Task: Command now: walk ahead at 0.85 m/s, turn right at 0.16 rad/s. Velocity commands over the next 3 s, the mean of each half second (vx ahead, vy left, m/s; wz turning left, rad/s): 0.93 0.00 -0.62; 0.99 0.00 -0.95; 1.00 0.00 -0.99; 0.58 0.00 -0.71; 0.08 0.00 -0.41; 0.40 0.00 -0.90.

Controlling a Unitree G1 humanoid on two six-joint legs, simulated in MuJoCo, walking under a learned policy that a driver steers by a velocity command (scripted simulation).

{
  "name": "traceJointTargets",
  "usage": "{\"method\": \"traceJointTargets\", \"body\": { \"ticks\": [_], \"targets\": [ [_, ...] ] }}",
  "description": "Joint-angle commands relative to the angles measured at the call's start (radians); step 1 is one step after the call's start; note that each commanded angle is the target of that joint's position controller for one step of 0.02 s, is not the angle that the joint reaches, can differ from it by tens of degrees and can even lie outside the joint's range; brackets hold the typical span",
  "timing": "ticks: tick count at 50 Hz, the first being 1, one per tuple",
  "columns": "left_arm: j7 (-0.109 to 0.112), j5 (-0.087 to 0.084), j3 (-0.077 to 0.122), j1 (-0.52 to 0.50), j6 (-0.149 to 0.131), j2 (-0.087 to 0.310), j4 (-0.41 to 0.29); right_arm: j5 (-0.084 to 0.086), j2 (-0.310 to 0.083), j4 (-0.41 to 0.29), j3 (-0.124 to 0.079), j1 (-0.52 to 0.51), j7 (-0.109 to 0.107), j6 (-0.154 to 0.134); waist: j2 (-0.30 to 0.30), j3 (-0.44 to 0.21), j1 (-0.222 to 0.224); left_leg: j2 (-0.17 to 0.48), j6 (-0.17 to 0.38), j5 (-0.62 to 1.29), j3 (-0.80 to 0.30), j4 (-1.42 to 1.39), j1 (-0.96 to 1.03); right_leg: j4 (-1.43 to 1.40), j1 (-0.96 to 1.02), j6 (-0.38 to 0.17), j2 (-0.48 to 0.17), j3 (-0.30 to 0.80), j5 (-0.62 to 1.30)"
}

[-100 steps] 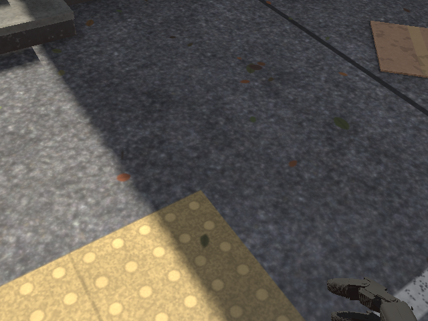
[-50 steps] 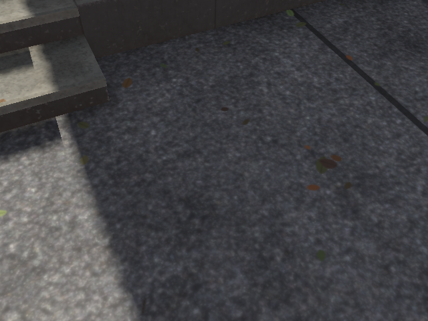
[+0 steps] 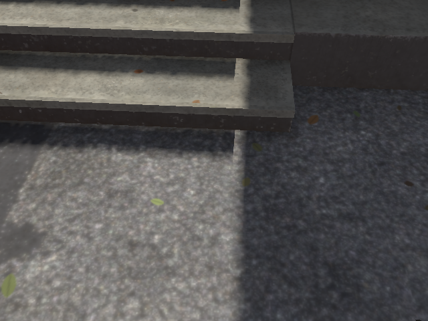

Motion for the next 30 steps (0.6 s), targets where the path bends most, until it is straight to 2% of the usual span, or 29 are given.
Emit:
{"method": "traceJointTargets", "body": {
  "ticks": [1,2,3,4,5,6,8,10,13,15,16,18,19,20,21,22,23,24,25,26,27,28,29,30],
  "targets": [
    [0.010,-0.005,-0.003,-0.219,-0.029,0.068,-0.162,-0.023,-0.238,0.035,-0.075,0.372,-0.037,-0.018,0.178,-0.024,-0.235,0.446,0.122,-0.680,-0.732,-0.285,0.611,0.601,-0.816,-0.073,0.044,0.047,-0.016],
    [0.002,0.002,0.003,-0.234,-0.025,0.080,-0.154,-0.014,-0.170,0.020,-0.053,0.291,-0.035,-0.020,0.104,0.041,-0.183,0.393,0.093,-0.574,-0.590,-0.261,0.537,0.636,-0.827,-0.072,-0.001,0.079,0.078],
    [-0.013,0.006,0.004,-0.201,-0.021,0.084,-0.132,-0.005,-0.127,0.015,-0.040,0.244,-0.032,-0.024,0.086,0.042,-0.144,0.337,0.060,-0.458,-0.463,-0.275,0.461,0.618,-0.763,-0.054,-0.030,0.072,0.139],
    [-0.026,0.018,0.008,-0.177,-0.010,0.088,-0.115,0.001,-0.108,0.014,-0.031,0.215,-0.033,-0.027,0.100,0.047,-0.112,0.304,0.036,-0.386,-0.373,-0.306,0.401,0.607,-0.717,-0.036,-0.050,0.054,0.163],
    [-0.037,0.030,0.006,-0.169,0.004,0.081,-0.101,0.008,-0.094,0.022,-0.026,0.212,-0.035,-0.032,0.120,0.072,-0.100,0.275,0.020,-0.305,-0.295,-0.332,0.355,0.619,-0.701,-0.021,-0.064,0.037,0.190],
    [-0.045,0.032,0.004,-0.178,0.014,0.068,-0.099,0.012,-0.088,0.036,-0.024,0.226,-0.034,-0.039,0.122,0.092,-0.099,0.257,0.012,-0.219,-0.234,-0.347,0.334,0.644,-0.708,-0.013,-0.063,0.026,0.226],
    [-0.053,0.025,-0.001,-0.231,0.024,0.050,-0.111,0.019,-0.084,0.068,-0.025,0.266,-0.028,-0.051,0.092,0.141,-0.099,0.242,-0.002,-0.074,-0.134,-0.380,0.315,0.658,-0.758,-0.008,-0.065,0.022,0.298],
    [-0.057,0.017,-0.005,-0.301,0.028,0.047,-0.132,0.017,-0.071,0.091,-0.023,0.278,-0.020,-0.059,0.081,0.181,-0.098,0.220,-0.014,0.069,-0.029,-0.410,0.286,0.607,-0.769,-0.008,-0.057,-0.007,0.367],
    [-0.069,0.018,-0.018,-0.400,0.028,0.038,-0.171,0.014,-0.047,0.138,-0.013,0.316,-0.025,-0.069,0.069,0.216,-0.095,0.197,-0.032,0.341,0.108,-0.423,0.294,0.487,-0.746,-0.033,-0.054,-0.104,0.433],
    [-0.079,0.019,-0.034,-0.459,0.027,0.019,-0.200,0.019,-0.055,0.165,-0.012,0.338,-0.036,-0.070,0.054,0.226,-0.093,0.190,-0.056,0.543,0.175,-0.419,0.316,0.358,-0.674,-0.065,-0.043,-0.185,0.445],
    [-0.079,0.016,-0.041,-0.464,0.029,0.013,-0.206,0.019,-0.067,0.172,-0.011,0.327,-0.041,-0.070,0.055,0.216,-0.077,0.184,-0.071,0.751,0.212,-0.394,0.317,0.290,-0.587,-0.088,-0.013,-0.230,0.441],
    [-0.072,0.010,-0.042,-0.435,0.035,0.033,-0.204,0.016,-0.125,0.185,-0.022,0.349,-0.064,-0.062,0.104,0.144,-0.043,0.214,-0.081,1.254,0.231,-0.263,0.402,0.238,-0.441,-0.125,0.065,-0.300,0.401],
    [-0.065,0.009,-0.035,-0.358,0.039,0.058,-0.185,0.011,-0.160,0.183,-0.032,0.333,-0.079,-0.050,0.136,0.092,0.009,0.238,-0.083,1.415,0.228,-0.148,0.440,0.226,-0.359,-0.141,0.094,-0.302,0.350],
    [-0.056,0.009,-0.019,-0.206,0.042,0.099,-0.146,0.001,-0.193,0.172,-0.043,0.291,-0.088,-0.031,0.156,0.014,0.094,0.261,-0.075,1.511,0.216,0.048,0.437,0.230,-0.211,-0.163,0.123,-0.287,0.278],
    [-0.043,0.009,0.009,0.013,0.041,0.154,-0.080,-0.009,-0.220,0.150,-0.054,0.233,-0.089,-0.014,0.155,-0.082,0.193,0.275,-0.057,1.484,0.188,0.320,0.357,0.210,0.012,-0.199,0.137,-0.232,0.192],
    [-0.022,0.008,0.042,0.180,0.036,0.203,-0.025,-0.005,-0.220,0.136,-0.058,0.186,-0.076,-0.006,0.081,-0.129,0.265,0.205,-0.040,1.081,0.192,0.713,0.181,0.074,0.251,-0.245,0.109,-0.122,0.175],
    [0.001,-0.014,0.060,0.074,0.046,0.245,-0.022,-0.014,-0.055,0.094,-0.017,0.131,-0.046,-0.025,-0.183,-0.036,0.141,-0.002,-0.039,-0.136,0.145,1.071,-0.194,0.072,0.348,-0.271,-0.028,0.128,0.153],
    [0.001,0.021,0.073,-0.003,0.053,0.338,-0.072,0.019,-0.038,-0.026,-0.003,0.191,-0.036,-0.050,-0.237,-0.188,0.031,-0.056,-0.075,-0.274,-0.074,1.286,-0.542,-0.110,0.577,-0.484,-0.212,0.669,0.047],
    [0.010,0.016,0.074,0.010,0.051,0.285,-0.085,0.005,-0.095,-0.037,0.000,0.108,-0.034,-0.079,-0.025,-0.156,0.077,0.004,-0.054,-0.183,-0.163,1.199,-0.605,-0.278,0.525,-0.450,-0.247,0.769,-0.073],
    [0.020,0.019,0.060,-0.004,0.045,0.225,-0.062,0.010,-0.105,-0.036,0.002,0.102,-0.030,-0.091,0.058,-0.002,0.016,0.053,-0.048,-0.131,-0.165,1.069,-0.577,-0.337,0.343,-0.397,-0.230,0.700,-0.070],
    [0.023,0.022,0.049,-0.042,0.033,0.189,-0.056,-0.003,-0.099,-0.033,0.005,0.086,-0.031,-0.084,0.120,0.074,-0.041,0.090,-0.058,-0.131,-0.156,0.970,-0.509,-0.349,0.179,-0.352,-0.183,0.607,0.009],
    [0.028,0.022,0.041,-0.080,0.017,0.183,-0.069,-0.026,-0.093,-0.025,0.011,0.107,-0.030,-0.062,0.126,0.106,-0.084,0.110,-0.073,-0.147,-0.154,0.921,-0.445,-0.344,0.060,-0.331,-0.133,0.517,0.086],
    [0.029,0.016,0.029,-0.101,0.003,0.161,-0.071,-0.039,-0.086,-0.020,0.015,0.126,-0.027,-0.033,0.125,0.133,-0.118,0.132,-0.092,-0.157,-0.145,0.864,-0.395,-0.359,-0.052,-0.319,-0.092,0.452,0.112],
    [0.025,0.009,0.024,-0.106,-0.011,0.158,-0.075,-0.042,-0.078,-0.032,0.018,0.111,-0.024,-0.013,0.109,0.149,-0.129,0.147,-0.108,-0.172,-0.127,0.785,-0.358,-0.376,-0.144,-0.312,-0.059,0.405,0.125]
  ]
}}
Next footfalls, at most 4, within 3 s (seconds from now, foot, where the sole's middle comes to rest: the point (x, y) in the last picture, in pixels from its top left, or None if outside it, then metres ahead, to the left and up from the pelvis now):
0.44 right None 0.46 -0.09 -0.77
0.86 left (280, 211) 0.94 -0.15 -0.77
1.32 right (402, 199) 1.03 -0.61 -0.77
1.72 left None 1.28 -0.99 -0.77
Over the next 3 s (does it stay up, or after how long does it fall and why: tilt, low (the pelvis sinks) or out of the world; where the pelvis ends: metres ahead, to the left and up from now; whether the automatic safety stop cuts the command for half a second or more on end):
stays up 1.09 -1.03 0.00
